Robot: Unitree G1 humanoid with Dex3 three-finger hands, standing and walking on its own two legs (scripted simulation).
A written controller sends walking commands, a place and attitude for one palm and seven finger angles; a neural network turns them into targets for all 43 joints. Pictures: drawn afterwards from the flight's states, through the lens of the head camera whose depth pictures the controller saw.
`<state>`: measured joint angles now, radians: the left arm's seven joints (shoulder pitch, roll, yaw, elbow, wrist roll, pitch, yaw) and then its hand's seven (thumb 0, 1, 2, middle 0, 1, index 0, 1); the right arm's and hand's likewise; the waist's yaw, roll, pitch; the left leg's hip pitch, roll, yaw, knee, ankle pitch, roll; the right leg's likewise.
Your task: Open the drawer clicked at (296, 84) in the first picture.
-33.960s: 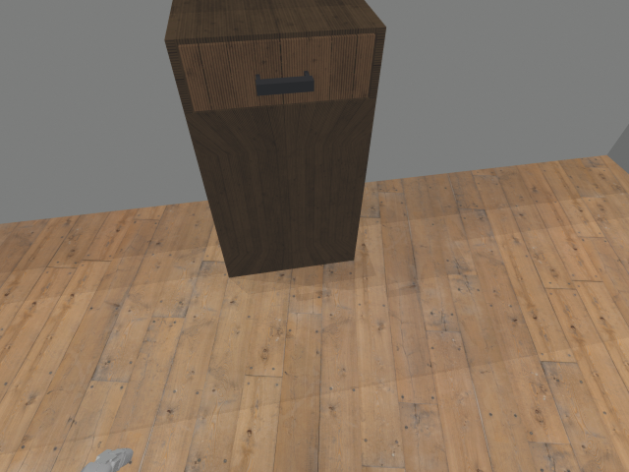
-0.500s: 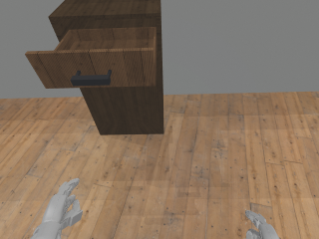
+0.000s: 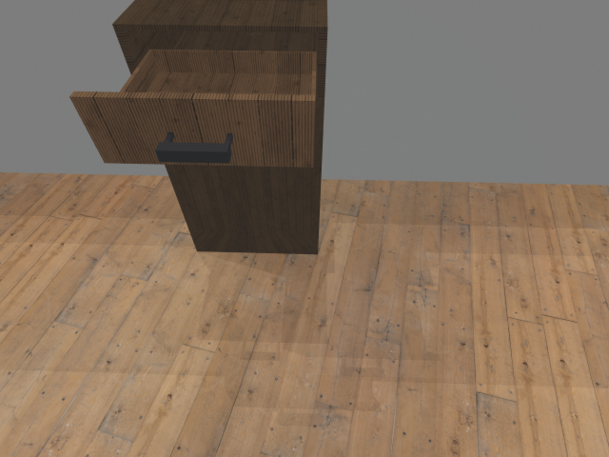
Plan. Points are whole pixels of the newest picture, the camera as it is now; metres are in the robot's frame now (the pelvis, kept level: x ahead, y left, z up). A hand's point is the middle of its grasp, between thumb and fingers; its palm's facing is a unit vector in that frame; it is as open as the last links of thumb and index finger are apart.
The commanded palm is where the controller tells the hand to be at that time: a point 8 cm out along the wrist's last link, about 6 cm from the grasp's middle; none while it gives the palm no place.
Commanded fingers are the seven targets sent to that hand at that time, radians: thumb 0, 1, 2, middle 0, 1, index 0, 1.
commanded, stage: let the arm hang, fingers relaxed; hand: left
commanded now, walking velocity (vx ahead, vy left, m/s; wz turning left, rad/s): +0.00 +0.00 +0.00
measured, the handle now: (197, 145) +0.65 +0.26 +0.03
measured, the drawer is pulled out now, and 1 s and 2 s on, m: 0.30 0.30 0.30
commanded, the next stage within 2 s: look to check the result in 0.42 s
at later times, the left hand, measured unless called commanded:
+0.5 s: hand out of the picture +0.05 +0.20 -0.17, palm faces -0.04 -0.96 -0.26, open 7.4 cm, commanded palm none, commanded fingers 0.00 0.90 0.90 -0.20 -0.30 -0.20 -0.30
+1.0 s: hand out of the picture +0.09 +0.23 -0.16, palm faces -0.04 -0.94 -0.33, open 7.4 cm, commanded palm none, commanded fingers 0.00 0.90 0.90 -0.20 -0.30 -0.20 -0.30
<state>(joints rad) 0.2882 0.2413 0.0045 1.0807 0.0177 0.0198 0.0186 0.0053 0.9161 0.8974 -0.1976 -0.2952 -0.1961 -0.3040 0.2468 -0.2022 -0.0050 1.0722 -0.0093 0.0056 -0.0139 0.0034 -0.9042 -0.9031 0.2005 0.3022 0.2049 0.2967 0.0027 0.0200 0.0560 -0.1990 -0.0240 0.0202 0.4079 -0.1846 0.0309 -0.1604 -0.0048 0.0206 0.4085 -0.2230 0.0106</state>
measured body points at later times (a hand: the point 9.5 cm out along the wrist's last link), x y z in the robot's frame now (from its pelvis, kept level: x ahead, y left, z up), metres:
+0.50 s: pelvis +0.00 +0.00 +0.00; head +0.02 +0.00 +0.45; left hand +0.06 +0.25 -0.15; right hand +0.03 -0.27 -0.15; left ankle +0.02 +0.10 -0.74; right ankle +0.00 -0.13 -0.74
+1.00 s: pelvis +0.01 -0.01 +0.01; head +0.03 -0.01 +0.45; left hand +0.09 +0.28 -0.13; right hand +0.09 -0.30 -0.13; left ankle +0.02 +0.10 -0.74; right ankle +0.00 -0.13 -0.74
